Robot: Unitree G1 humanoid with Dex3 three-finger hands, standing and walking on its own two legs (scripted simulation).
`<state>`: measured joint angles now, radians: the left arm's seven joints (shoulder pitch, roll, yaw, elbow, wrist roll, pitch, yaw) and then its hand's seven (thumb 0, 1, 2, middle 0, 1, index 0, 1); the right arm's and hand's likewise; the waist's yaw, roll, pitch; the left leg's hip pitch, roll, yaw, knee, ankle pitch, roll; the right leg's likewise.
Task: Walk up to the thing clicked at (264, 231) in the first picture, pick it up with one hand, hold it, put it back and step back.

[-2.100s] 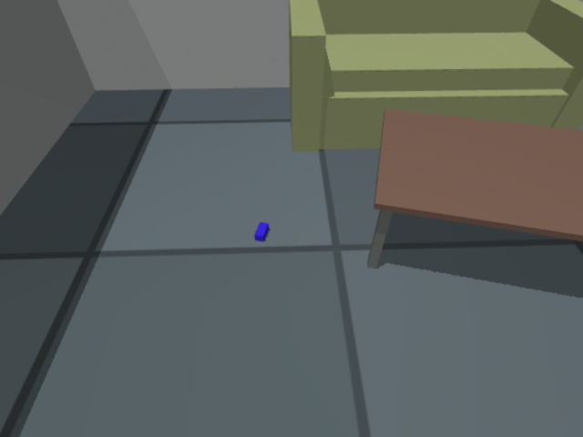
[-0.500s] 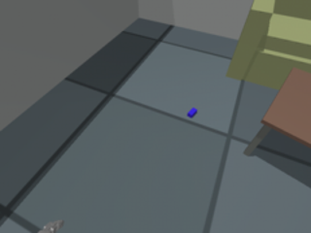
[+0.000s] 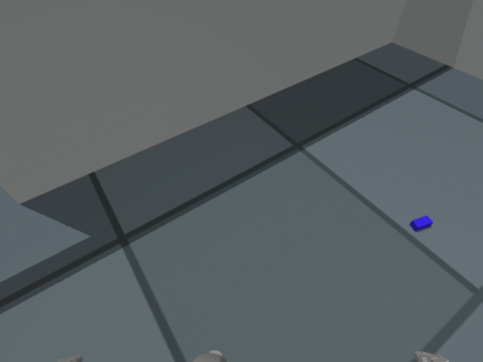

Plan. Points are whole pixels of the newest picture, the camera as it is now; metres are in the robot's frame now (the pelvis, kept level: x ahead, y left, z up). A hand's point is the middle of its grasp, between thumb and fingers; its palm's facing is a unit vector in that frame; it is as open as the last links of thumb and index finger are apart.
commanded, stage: walk up
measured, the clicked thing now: (421, 223) +0.85 -0.80 -0.75
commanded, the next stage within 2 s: none
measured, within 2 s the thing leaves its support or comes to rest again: neither
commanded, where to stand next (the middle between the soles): +0.10 +0.05 m, yaw +71 degrees
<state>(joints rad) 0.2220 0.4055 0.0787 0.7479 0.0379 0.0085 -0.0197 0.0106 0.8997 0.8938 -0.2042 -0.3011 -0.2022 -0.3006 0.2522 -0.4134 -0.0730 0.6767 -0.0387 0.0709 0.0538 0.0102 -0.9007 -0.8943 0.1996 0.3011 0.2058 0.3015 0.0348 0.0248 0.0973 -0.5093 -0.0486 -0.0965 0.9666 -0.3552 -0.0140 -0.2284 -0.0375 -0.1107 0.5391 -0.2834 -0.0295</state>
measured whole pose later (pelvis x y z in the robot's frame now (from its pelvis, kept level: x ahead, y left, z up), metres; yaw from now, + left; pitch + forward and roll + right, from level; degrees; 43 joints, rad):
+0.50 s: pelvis +0.03 +0.01 -0.01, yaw +27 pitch -2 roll -1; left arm 0.26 0.43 0.06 0.70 0.02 0.02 -0.04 0.01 0.90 0.89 -0.20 -0.30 -0.20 -0.30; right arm 0.30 -0.40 -0.06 0.62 -0.04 0.02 0.02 0.01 -0.90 -0.89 0.20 0.30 0.21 0.30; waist 0.01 -0.06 0.11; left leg -0.32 -0.08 -0.13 0.63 -0.27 0.02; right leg -0.46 -0.08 0.00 0.93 -0.48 0.00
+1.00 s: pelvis +0.02 +0.00 -0.03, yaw +50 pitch -2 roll +2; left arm 0.26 0.49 0.08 0.75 0.02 0.05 -0.03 0.01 0.90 0.89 -0.21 -0.30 -0.20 -0.30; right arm 0.34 -0.43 -0.07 0.75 -0.03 -0.02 0.02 0.01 -0.90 -0.89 0.20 0.30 0.21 0.30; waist 0.03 -0.08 0.09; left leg -0.35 -0.06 -0.01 0.74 -0.35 0.01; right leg -0.43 -0.20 -0.06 0.94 -0.49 -0.01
